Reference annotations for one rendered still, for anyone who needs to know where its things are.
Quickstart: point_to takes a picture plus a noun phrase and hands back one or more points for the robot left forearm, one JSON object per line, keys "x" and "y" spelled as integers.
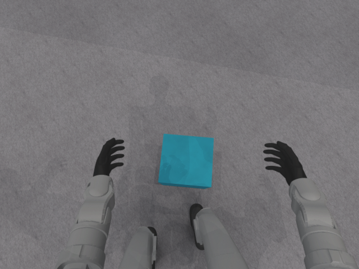
{"x": 86, "y": 244}

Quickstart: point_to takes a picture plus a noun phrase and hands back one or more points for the robot thigh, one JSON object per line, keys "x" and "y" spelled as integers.
{"x": 140, "y": 252}
{"x": 220, "y": 250}

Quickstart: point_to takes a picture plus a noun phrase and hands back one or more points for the robot left hand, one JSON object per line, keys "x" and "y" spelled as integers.
{"x": 103, "y": 164}

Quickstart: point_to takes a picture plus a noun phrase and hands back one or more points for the robot right forearm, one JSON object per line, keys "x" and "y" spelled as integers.
{"x": 321, "y": 239}

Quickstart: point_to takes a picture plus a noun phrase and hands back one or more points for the robot left thigh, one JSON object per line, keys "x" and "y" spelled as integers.
{"x": 140, "y": 252}

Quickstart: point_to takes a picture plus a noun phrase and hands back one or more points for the robot right hand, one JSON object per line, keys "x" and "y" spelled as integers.
{"x": 290, "y": 168}

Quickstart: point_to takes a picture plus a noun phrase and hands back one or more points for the carton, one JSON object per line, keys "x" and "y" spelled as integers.
{"x": 186, "y": 161}

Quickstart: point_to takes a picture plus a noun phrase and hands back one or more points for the robot right thigh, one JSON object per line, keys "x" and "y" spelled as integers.
{"x": 220, "y": 250}

